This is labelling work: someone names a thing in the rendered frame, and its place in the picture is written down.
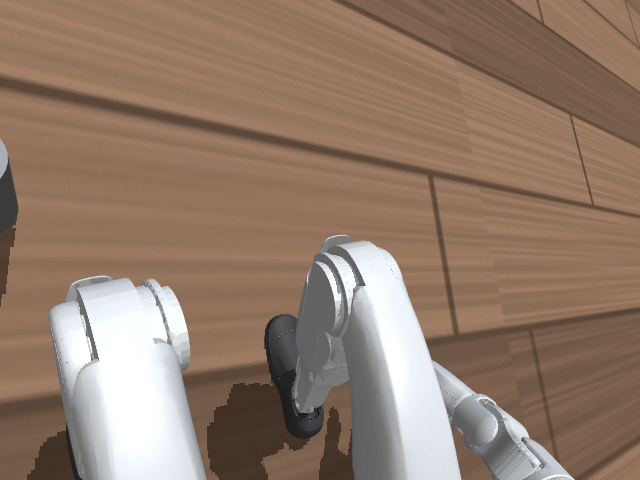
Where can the right robot foot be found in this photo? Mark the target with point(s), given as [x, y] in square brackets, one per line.
[282, 358]

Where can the right robot hand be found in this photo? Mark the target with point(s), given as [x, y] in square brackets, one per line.
[453, 390]

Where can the right robot arm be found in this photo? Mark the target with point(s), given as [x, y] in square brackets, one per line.
[503, 443]

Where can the left robot foot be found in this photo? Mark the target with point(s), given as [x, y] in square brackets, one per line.
[73, 464]

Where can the bottle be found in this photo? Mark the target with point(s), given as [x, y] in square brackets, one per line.
[8, 199]

